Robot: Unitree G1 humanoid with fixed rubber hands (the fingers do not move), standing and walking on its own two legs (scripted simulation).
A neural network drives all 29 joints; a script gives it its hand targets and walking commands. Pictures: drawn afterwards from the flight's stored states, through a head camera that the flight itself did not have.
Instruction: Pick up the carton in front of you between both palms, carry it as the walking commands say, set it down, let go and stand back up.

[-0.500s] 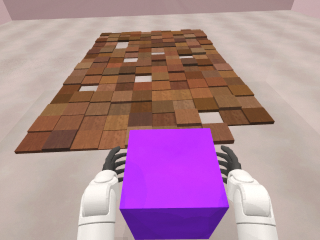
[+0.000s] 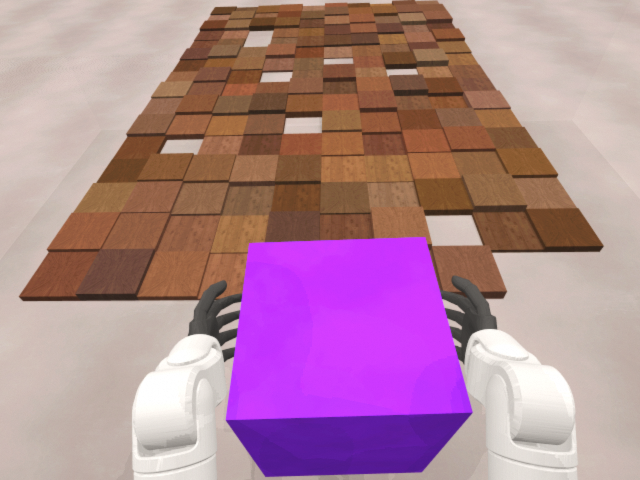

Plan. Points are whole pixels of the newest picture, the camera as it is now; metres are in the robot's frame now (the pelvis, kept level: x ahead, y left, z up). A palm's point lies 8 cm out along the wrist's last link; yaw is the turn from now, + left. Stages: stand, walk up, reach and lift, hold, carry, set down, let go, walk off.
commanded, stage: carry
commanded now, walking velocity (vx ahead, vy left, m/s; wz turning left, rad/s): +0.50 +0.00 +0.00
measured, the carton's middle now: (340, 364) +0.28 +0.01 +0.02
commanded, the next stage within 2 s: none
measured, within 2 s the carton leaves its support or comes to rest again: neither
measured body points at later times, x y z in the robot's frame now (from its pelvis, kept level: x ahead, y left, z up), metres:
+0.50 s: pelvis +0.32 +0.03 +0.00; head +0.33 +0.04 +0.45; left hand +0.60 +0.17 +0.08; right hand +0.58 -0.14 +0.08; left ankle +0.21 +0.10 -0.74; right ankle +0.45 -0.12 -0.70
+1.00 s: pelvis +0.64 -0.01 +0.00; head +0.69 -0.03 +0.44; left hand +1.04 +0.13 +0.16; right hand +1.04 -0.17 +0.15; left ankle +0.76 +0.12 -0.69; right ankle +0.55 -0.08 -0.74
